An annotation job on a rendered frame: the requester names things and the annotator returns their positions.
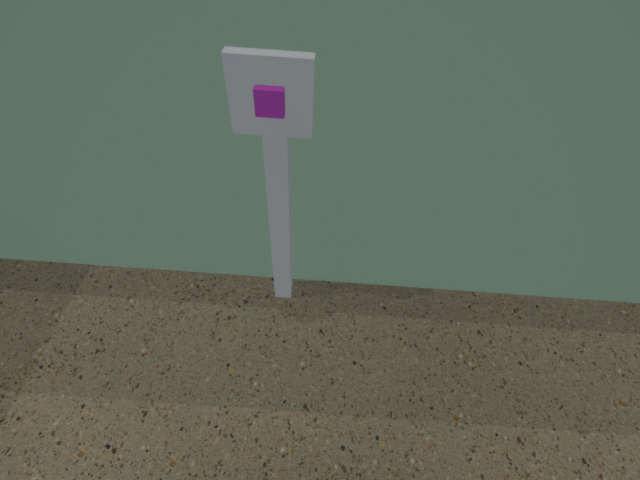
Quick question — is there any button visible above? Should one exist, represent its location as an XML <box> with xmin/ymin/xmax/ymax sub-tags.
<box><xmin>253</xmin><ymin>85</ymin><xmax>285</xmax><ymax>119</ymax></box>

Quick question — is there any panel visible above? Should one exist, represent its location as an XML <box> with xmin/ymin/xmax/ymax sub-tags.
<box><xmin>221</xmin><ymin>46</ymin><xmax>316</xmax><ymax>298</ymax></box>

